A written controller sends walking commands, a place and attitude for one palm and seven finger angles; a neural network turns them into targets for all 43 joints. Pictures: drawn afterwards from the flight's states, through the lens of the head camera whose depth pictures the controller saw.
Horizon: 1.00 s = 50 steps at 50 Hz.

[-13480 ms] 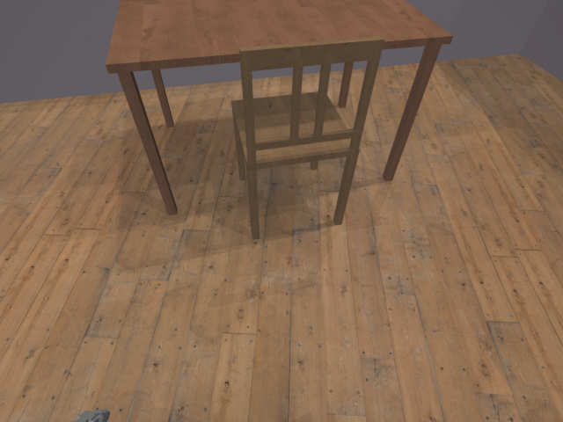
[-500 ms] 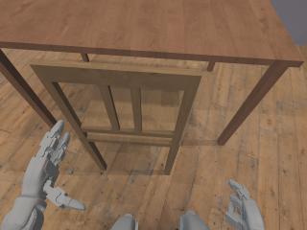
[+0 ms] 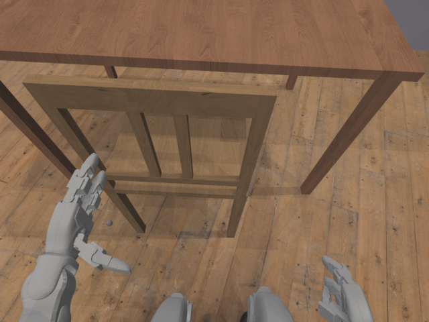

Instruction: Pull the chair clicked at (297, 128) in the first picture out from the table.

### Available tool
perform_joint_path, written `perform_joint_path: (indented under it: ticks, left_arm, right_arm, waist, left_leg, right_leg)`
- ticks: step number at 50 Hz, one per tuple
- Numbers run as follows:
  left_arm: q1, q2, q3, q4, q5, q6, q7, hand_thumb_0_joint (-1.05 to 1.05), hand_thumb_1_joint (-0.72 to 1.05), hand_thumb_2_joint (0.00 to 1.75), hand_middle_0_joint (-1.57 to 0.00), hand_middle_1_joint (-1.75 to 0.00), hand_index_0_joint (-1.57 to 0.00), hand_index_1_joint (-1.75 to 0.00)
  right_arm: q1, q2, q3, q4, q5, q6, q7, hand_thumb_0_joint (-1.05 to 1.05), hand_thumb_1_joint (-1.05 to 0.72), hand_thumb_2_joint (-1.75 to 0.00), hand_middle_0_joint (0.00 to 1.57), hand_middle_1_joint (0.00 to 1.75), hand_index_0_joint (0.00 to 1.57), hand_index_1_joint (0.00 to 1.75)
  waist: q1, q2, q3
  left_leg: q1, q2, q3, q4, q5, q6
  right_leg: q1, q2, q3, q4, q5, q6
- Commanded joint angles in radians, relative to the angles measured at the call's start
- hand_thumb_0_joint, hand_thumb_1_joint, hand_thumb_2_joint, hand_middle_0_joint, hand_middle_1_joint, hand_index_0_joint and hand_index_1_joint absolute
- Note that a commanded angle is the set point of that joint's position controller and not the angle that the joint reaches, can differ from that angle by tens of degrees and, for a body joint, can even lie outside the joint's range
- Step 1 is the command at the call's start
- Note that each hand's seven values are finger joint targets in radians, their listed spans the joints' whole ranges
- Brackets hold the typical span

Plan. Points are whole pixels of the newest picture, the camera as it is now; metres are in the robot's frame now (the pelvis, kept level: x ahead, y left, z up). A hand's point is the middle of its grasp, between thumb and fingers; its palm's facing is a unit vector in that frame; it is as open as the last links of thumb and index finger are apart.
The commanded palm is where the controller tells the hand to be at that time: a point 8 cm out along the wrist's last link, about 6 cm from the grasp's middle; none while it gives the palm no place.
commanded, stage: aim the fingers beside a spindle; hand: left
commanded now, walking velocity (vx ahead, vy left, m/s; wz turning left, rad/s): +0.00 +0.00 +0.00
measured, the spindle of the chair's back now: (147, 147) +0.47 +0.17 -0.02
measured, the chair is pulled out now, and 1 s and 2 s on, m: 0.00 0.00 0.00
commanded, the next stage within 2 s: push the fingers through the gap in 1.50 s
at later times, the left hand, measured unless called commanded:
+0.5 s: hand (123, 209) +0.31 +0.18 +0.01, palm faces -0.04 -1.00 -0.03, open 16.9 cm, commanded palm +0.29 +0.23 +0.02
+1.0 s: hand (142, 198) +0.34 +0.16 -0.01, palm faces -0.04 -1.00 -0.04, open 16.9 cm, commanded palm +0.31 +0.22 +0.00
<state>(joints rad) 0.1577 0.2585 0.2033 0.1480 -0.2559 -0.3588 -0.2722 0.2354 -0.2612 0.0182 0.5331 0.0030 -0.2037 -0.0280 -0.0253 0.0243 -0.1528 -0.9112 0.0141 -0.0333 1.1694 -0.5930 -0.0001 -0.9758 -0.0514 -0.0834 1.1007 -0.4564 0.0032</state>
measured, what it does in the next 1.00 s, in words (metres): stands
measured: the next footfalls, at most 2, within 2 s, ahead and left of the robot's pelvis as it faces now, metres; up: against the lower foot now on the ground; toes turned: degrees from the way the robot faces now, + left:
none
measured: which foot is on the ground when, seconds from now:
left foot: down 0.00-1.00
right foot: down 0.00-1.00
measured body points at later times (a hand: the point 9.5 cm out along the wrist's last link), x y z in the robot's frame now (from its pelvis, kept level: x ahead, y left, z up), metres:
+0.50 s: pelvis -0.01 +0.00 -0.01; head +0.10 +0.01 +0.42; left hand +0.30 +0.23 +0.02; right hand +0.16 -0.24 -0.11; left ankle -0.02 +0.12 -0.65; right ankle +0.04 -0.13 -0.65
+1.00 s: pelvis -0.01 +0.00 -0.02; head +0.11 +0.00 +0.41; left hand +0.34 +0.21 +0.00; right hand +0.14 -0.25 -0.13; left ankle -0.02 +0.12 -0.65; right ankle +0.04 -0.13 -0.65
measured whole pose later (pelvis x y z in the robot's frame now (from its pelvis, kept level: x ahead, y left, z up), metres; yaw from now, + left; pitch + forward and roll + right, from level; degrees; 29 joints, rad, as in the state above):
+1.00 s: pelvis -0.01 +0.00 -0.02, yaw -1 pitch +24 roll -1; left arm -0.15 0.22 0.16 0.39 -0.17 -0.40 -0.17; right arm 0.21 -0.26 0.02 0.55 -0.01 -0.11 0.00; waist -0.04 0.02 -0.16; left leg -1.07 0.01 -0.02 1.28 -0.62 0.00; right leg -1.15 -0.06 -0.06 1.22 -0.48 0.00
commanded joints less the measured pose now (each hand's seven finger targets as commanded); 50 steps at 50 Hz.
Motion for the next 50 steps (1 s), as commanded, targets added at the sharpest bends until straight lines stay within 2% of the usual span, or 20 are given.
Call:
perform_joint_path:
  ticks: [1,6,10,11,14,19,22,23,28,32,35,37,38,40,41,43,45,47,49,50]
  left_arm:
    - [-0.109,0.134,0.066,-0.179,-0.009,-0.077,0.005,0.00,-0.50,0.30,-0.06,-0.08,-0.06,-0.08]
    - [-0.154,0.128,0.058,-0.178,-0.005,-0.089,0.010,0.00,-0.50,0.30,-0.06,-0.08,-0.06,-0.08]
    - [-0.183,0.111,0.044,-0.157,0.001,-0.091,0.018,0.00,-0.50,0.30,-0.06,-0.08,-0.06,-0.08]
    - [-0.191,0.133,0.061,-0.135,0.008,-0.090,0.021,0.00,-0.50,0.30,-0.06,-0.08,-0.06,-0.08]
    - [-0.235,0.130,0.065,-0.106,0.008,-0.091,0.023,0.00,-0.50,0.30,-0.06,-0.08,-0.06,-0.08]
    - [-0.290,0.131,0.059,-0.103,0.014,-0.096,0.023,0.00,-0.50,0.30,-0.06,-0.08,-0.06,-0.08]
    - [-0.312,0.114,0.039,-0.080,0.021,-0.096,0.025,0.00,-0.50,0.30,-0.06,-0.08,-0.06,-0.08]
    - [-0.299,0.113,0.040,-0.091,0.020,-0.099,0.025,0.00,-0.50,0.30,-0.06,-0.08,-0.06,-0.08]
    - [-0.307,0.080,0.001,-0.058,0.036,-0.094,0.046,0.00,-0.50,0.30,-0.06,-0.08,-0.06,-0.08]
    - [-0.421,0.096,0.003,-0.042,0.059,-0.103,0.077,0.00,-0.50,0.30,-0.06,-0.08,-0.06,-0.08]
    - [-0.443,0.102,0.014,-0.032,0.062,-0.115,0.093,0.00,-0.50,0.30,-0.06,-0.08,-0.06,-0.08]
    - [-0.446,0.102,0.009,-0.036,0.070,-0.119,0.097,0.00,-0.50,0.30,-0.06,-0.08,-0.06,-0.08]
    - [-0.440,0.095,0.003,-0.039,0.071,-0.120,0.098,0.00,-0.50,0.30,-0.06,-0.08,-0.06,-0.08]
    - [-0.427,0.071,-0.018,-0.021,0.069,-0.112,0.098,0.00,-0.50,0.30,-0.06,-0.08,-0.06,-0.08]
    - [-0.419,0.086,-0.001,0.005,0.071,-0.108,0.101,0.00,-0.50,0.30,-0.06,-0.08,-0.06,-0.08]
    - [-0.442,0.082,0.002,0.038,0.072,-0.106,0.103,0.00,-0.50,0.30,-0.06,-0.08,-0.06,-0.08]
    - [-0.495,0.080,-0.004,0.049,0.074,-0.109,0.105,0.00,-0.50,0.30,-0.06,-0.08,-0.06,-0.08]
    - [-0.490,0.129,0.047,0.038,0.075,-0.120,0.110,0.00,-0.50,0.30,-0.06,-0.08,-0.06,-0.08]
    - [-0.443,0.117,0.040,0.007,0.070,-0.127,0.104,0.00,-0.50,0.30,-0.06,-0.08,-0.06,-0.08]
    - [-0.447,0.117,0.035,-0.010,0.065,-0.129,0.102,0.00,-0.50,0.30,-0.06,-0.08,-0.06,-0.08]
  right_arm:
    - [-0.017,-0.140,-0.065,-0.132,0.007,-0.045,-0.011,0.00,-0.90,-0.90,0.20,0.30,0.20,0.30]
    - [-0.013,-0.137,-0.066,-0.126,0.005,-0.040,-0.008,0.00,-0.90,-0.90,0.20,0.30,0.20,0.30]
    - [-0.014,-0.136,-0.067,-0.122,0.004,-0.033,-0.006,0.00,-0.90,-0.90,0.20,0.30,0.20,0.30]
    - [-0.009,-0.140,-0.068,-0.118,0.004,-0.029,-0.008,0.00,-0.90,-0.90,0.20,0.30,0.20,0.30]
    - [-0.017,-0.138,-0.066,-0.118,0.004,-0.022,-0.008,0.00,-0.90,-0.90,0.20,0.30,0.20,0.30]
    - [-0.014,-0.139,-0.065,-0.115,0.001,-0.013,-0.007,0.00,-0.90,-0.90,0.20,0.30,0.20,0.30]
    - [-0.008,-0.139,-0.067,-0.109,0.000,-0.008,-0.005,0.00,-0.90,-0.90,0.20,0.30,0.20,0.30]
    - [-0.010,-0.138,-0.069,-0.110,0.001,-0.006,-0.003,0.00,-0.90,-0.90,0.20,0.30,0.20,0.30]
    - [-0.006,-0.139,-0.068,-0.114,-0.001,0.006,0.005,0.00,-0.90,-0.90,0.20,0.30,0.20,0.30]
    - [-0.008,-0.142,-0.067,-0.103,-0.005,0.018,0.003,0.00,-0.90,-0.90,0.20,0.30,0.20,0.30]
    - [-0.007,-0.141,-0.068,-0.100,-0.007,0.024,0.004,0.00,-0.90,-0.90,0.20,0.30,0.20,0.30]
    - [-0.004,-0.138,-0.068,-0.102,-0.010,0.028,0.007,0.00,-0.90,-0.90,0.20,0.30,0.20,0.30]
    - [-0.003,-0.137,-0.069,-0.099,-0.009,0.030,0.009,0.00,-0.90,-0.90,0.20,0.30,0.20,0.30]
    - [-0.002,-0.135,-0.069,-0.100,-0.009,0.037,0.014,0.00,-0.90,-0.90,0.20,0.30,0.20,0.30]
    - [0.004,-0.138,-0.070,-0.098,-0.008,0.042,0.013,0.00,-0.90,-0.90,0.20,0.30,0.20,0.30]
    - [0.002,-0.140,-0.071,-0.093,-0.006,0.050,0.013,0.00,-0.90,-0.90,0.20,0.30,0.20,0.30]
    - [-0.003,-0.139,-0.068,-0.091,-0.006,0.054,0.012,0.00,-0.90,-0.90,0.20,0.30,0.20,0.30]
    - [0.002,-0.140,-0.069,-0.096,-0.007,0.059,0.010,0.00,-0.90,-0.90,0.20,0.30,0.20,0.30]
    - [0.003,-0.133,-0.070,-0.107,-0.007,0.060,0.014,0.00,-0.90,-0.90,0.20,0.30,0.20,0.30]
    - [0.003,-0.132,-0.069,-0.106,-0.007,0.061,0.015,0.00,-0.90,-0.90,0.20,0.30,0.20,0.30]
  waist:
    - [-0.005,0.002,-0.286]
    - [-0.005,0.022,-0.321]
    - [-0.008,0.015,-0.318]
    - [-0.010,-0.005,-0.318]
    - [-0.006,-0.008,-0.311]
    - [-0.005,0.018,-0.358]
    - [-0.017,0.004,-0.358]
    - [-0.006,0.025,-0.371]
    - [-0.014,0.003,-0.345]
    - [-0.026,0.019,-0.347]
    - [-0.022,0.005,-0.376]
    - [-0.013,0.037,-0.411]
    - [-0.015,0.027,-0.420]
    - [-0.016,0.031,-0.417]
    - [-0.017,0.009,-0.410]
    - [-0.025,-0.025,-0.388]
    - [-0.033,-0.018,-0.378]
    - [-0.015,-0.021,-0.415]
    - [-0.002,0.009,-0.450]
    - [-0.006,0.004,-0.459]
  left_leg:
    - [0.074,-0.018,0.004,-0.160,0.365,0.007]
    - [0.081,-0.019,0.007,-0.148,0.385,0.006]
    - [0.071,-0.020,0.008,-0.141,0.371,0.005]
    - [0.062,-0.017,0.005,-0.137,0.373,0.006]
    - [0.033,-0.022,0.012,-0.133,0.322,0.009]
    - [0.049,-0.022,0.009,-0.124,0.358,0.008]
    - [0.054,-0.018,0.004,-0.115,0.381,0.007]
    - [0.061,-0.018,0.003,-0.119,0.390,0.002]
    - [0.054,-0.015,-0.006,-0.118,0.382,-0.001]
    - [0.029,-0.017,-0.005,-0.102,0.334,0.002]
    - [0.029,-0.019,-0.003,-0.095,0.339,0.003]
    - [0.041,-0.020,-0.004,-0.091,0.373,0.000]
    - [0.055,-0.017,-0.007,-0.089,0.396,-0.002]
    - [0.051,-0.016,-0.003,-0.087,0.407,-0.003]
    - [0.035,-0.015,-0.004,-0.084,0.404,-0.001]
    - [-0.004,-0.017,0.002,-0.076,0.357,0.004]
    - [-0.029,-0.020,0.007,-0.072,0.313,0.008]
    - [-0.032,-0.023,0.010,-0.071,0.331,0.009]
    - [-0.007,-0.024,0.016,-0.074,0.375,0.007]
    - [-0.002,-0.023,0.015,-0.075,0.382,0.007]
  right_leg:
    - [0.281,0.026,0.028,-0.104,0.239,-0.028]
    - [0.281,0.022,0.031,-0.091,0.260,-0.029]
    - [0.262,0.021,0.032,-0.084,0.248,-0.026]
    - [0.258,0.023,0.030,-0.078,0.247,-0.028]
    - [0.258,0.021,0.041,-0.084,0.207,-0.026]
    - [0.257,0.020,0.041,-0.067,0.239,-0.028]
    - [0.240,0.023,0.035,-0.055,0.261,-0.028]
    - [0.244,0.021,0.033,-0.051,0.261,-0.030]
    - [0.201,0.023,0.024,-0.041,0.234,-0.030]
    - [0.163,0.022,0.029,-0.031,0.192,-0.030]
    - [0.177,0.021,0.033,-0.028,0.201,-0.030]
    - [0.189,0.020,0.036,-0.014,0.230,-0.033]
    - [0.190,0.020,0.033,-0.010,0.247,-0.033]
    - [0.187,0.020,0.032,-0.010,0.257,-0.032]
    - [0.191,0.022,0.032,-0.008,0.260,-0.033]
    - [0.183,0.022,0.036,-0.009,0.241,-0.029]
    - [0.175,0.020,0.043,-0.013,0.210,-0.028]
    - [0.215,0.021,0.052,-0.009,0.236,-0.030]
    - [0.249,0.019,0.056,-0.007,0.285,-0.032]
    - [0.258,0.019,0.055,-0.008,0.296,-0.030]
